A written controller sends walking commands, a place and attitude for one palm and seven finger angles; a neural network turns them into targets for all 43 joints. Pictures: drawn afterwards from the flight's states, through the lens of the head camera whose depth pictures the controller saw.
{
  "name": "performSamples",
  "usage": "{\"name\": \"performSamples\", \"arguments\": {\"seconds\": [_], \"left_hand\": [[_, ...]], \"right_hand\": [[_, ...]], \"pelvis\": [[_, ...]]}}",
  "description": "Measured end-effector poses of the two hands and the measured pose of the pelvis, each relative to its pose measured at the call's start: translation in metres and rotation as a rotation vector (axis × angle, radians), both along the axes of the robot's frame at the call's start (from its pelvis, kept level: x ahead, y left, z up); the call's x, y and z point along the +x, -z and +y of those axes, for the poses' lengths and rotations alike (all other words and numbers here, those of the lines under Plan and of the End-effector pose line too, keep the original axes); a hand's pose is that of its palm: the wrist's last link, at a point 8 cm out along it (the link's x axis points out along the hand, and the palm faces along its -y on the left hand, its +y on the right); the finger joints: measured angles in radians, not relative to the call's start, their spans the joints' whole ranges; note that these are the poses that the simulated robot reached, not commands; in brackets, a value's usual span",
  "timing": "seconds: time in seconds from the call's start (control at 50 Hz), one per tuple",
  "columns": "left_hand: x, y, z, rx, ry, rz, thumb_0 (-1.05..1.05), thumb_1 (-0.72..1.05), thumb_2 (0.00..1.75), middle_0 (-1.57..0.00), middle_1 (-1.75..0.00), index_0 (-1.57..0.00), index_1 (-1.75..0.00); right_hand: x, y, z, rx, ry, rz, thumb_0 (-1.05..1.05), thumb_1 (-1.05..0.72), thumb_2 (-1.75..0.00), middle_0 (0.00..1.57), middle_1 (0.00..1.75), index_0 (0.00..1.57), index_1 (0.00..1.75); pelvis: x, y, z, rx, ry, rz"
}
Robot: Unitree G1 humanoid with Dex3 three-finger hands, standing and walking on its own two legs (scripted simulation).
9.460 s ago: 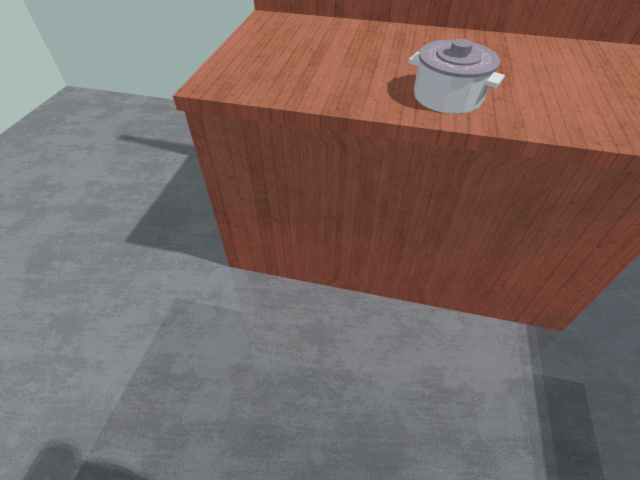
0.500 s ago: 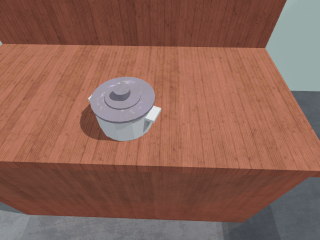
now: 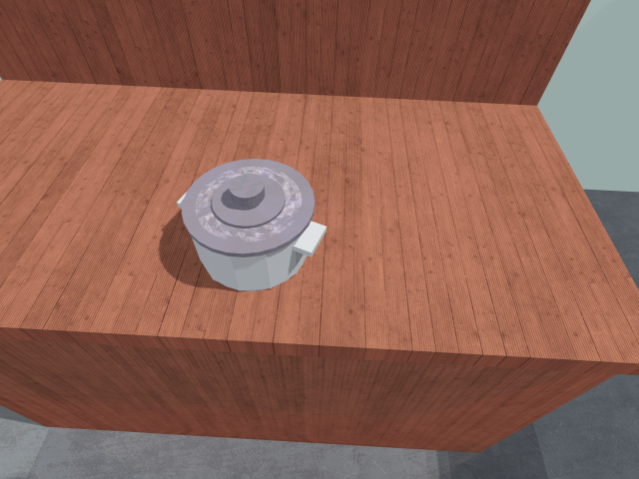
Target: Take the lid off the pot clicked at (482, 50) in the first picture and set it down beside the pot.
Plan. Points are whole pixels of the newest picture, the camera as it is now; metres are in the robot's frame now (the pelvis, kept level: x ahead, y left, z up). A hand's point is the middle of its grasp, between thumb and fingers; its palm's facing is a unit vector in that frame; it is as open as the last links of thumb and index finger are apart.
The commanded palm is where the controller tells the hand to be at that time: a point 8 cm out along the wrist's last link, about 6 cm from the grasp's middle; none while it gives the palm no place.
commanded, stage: look again from close up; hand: left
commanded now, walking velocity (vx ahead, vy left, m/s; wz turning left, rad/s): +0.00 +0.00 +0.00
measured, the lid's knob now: (247, 190) +0.45 +0.13 +0.10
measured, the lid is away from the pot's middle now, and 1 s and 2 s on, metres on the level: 0.00 0.00 0.00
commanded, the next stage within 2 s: lift the closed hand beside the body in 0.22 s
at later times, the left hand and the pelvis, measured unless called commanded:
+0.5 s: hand out of the picture +0.12 +0.21 -0.09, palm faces +0.14 -0.94 -0.31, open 6.7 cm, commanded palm +0.08 +0.24 -0.04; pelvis -0.01 +0.02 +0.00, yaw +3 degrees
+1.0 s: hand out of the picture +0.09 +0.24 +0.01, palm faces +0.28 -0.90 -0.35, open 3.0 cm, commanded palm +0.04 +0.29 +0.05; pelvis -0.03 +0.01 +0.00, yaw +3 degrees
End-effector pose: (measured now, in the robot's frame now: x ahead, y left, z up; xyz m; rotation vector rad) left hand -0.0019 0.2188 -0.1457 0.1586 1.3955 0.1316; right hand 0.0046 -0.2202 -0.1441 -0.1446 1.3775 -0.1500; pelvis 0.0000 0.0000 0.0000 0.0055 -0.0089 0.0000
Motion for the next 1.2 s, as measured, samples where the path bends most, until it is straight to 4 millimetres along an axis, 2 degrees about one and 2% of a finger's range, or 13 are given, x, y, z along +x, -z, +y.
{"name": "performSamples", "arguments": {"seconds": [0.34,0.38,0.42,0.46,0.52,0.6,0.64,0.66,0.72,0.82,0.98,1.08,1.2], "left_hand": [[-0.004,0.002,0.0,-0.012,-0.004,0.015,0.0,0.91,0.9,-0.2,-0.3,-0.2,-0.3],[0.015,-0.012,0.014,0.042,-0.063,-0.112,0.02,0.93,0.9,-0.21,-0.31,-0.21,-0.31],[0.048,-0.045,0.026,0.111,-0.051,-0.329,0.03,0.94,0.9,-0.23,-0.33,-0.23,-0.33],[0.078,-0.073,0.031,0.158,-0.015,-0.501,0.03,0.95,0.9,-0.26,-0.37,-0.26,-0.37],[0.103,-0.09,0.029,0.158,0.021,-0.629,0.02,0.94,0.9,-0.33,-0.45,-0.33,-0.45],[0.107,-0.12,0.021,0.113,0.033,-0.798,0.01,0.92,0.9,-0.47,-0.6,-0.47,-0.6],[0.101,-0.13,0.021,0.109,0.029,-0.855,0.01,0.92,0.9,-0.55,-0.68,-0.55,-0.68],[0.097,-0.131,0.022,0.109,0.022,-0.869,0.01,0.91,0.9,-0.59,-0.73,-0.59,-0.73],[0.084,-0.134,0.027,0.117,-0.004,-0.878,0.01,0.91,0.9,-0.71,-0.86,-0.71,-0.86],[0.068,-0.151,0.041,0.187,-0.013,-0.9,0.01,0.9,0.9,-0.93,-1.1,-0.93,-1.09],[0.061,-0.175,0.06,0.284,-0.002,-0.939,0.01,0.9,0.9,-1.19,-1.39,-1.19,-1.39],[0.061,-0.192,0.07,0.338,0.007,-0.975,0.01,0.89,0.9,-1.26,-1.46,-1.26,-1.46],[0.065,-0.208,0.072,0.364,0.02,-1.027,0.01,0.89,0.9,-1.29,-1.49,-1.29,-1.49]], "right_hand": [[-0.008,-0.002,0.009,0.003,0.005,0.036,0.01,-0.93,-0.89,0.2,0.3,0.2,0.3],[-0.001,-0.005,0.006,-0.011,-0.008,-0.037,0.02,-0.93,-0.89,0.2,0.3,0.2,0.3],[0.018,-0.011,0.002,-0.029,-0.03,-0.17,0.02,-0.94,-0.89,0.2,0.3,0.2,0.3],[0.046,-0.016,0.0,-0.033,-0.073,-0.302,0.02,-0.93,-0.89,0.2,0.3,0.2,0.3],[0.095,-0.03,-0.002,-0.031,-0.108,-0.482,0.02,-0.92,-0.89,0.2,0.3,0.2,0.3],[0.158,-0.073,0.002,-0.043,-0.145,-0.737,0.02,-0.92,-0.89,0.2,0.3,0.2,0.3],[0.183,-0.095,0.008,-0.048,-0.175,-0.839,0.02,-0.92,-0.89,0.2,0.3,0.2,0.3],[0.188,-0.1,0.009,-0.052,-0.182,-0.852,0.01,-0.91,-0.89,0.2,0.3,0.2,0.3],[0.181,-0.099,0.011,-0.068,-0.206,-0.816,0.01,-0.91,-0.89,0.2,0.3,0.21,0.31],[0.166,-0.088,0.021,-0.053,-0.236,-0.77,0.01,-0.91,-0.9,0.2,0.3,0.21,0.31],[0.146,-0.069,0.038,0.002,-0.225,-0.711,0.01,-0.9,-0.89,0.21,0.3,0.2,0.3],[0.147,-0.067,0.04,0.008,-0.215,-0.712,0.01,-0.9,-0.89,0.21,0.3,0.2,0.3],[0.161,-0.073,0.037,-0.003,-0.224,-0.75,0.01,-0.9,-0.89,0.21,0.3,0.2,0.3]], "pelvis": [[0.003,-0.001,0.005,-0.01,-0.003,0.004],[0.0,0.0,0.008,-0.014,-0.007,-0.005],[0.0,0.0,0.011,-0.01,-0.026,-0.017],[-0.003,-0.001,0.015,-0.008,-0.047,-0.023],[-0.011,0.001,0.017,-0.005,-0.051,-0.012],[-0.018,0.002,0.016,-0.005,-0.038,-0.016],[-0.021,0.003,0.015,-0.008,-0.041,-0.02],[-0.023,0.004,0.014,-0.01,-0.044,-0.021],[-0.028,0.004,0.012,-0.015,-0.052,-0.029],[-0.031,0.003,0.011,-0.019,-0.059,-0.049],[-0.032,0.002,0.013,-0.019,-0.056,-0.071],[-0.029,0.002,0.015,-0.019,-0.052,-0.077],[-0.025,0.001,0.017,-0.017,-0.052,-0.079]]}}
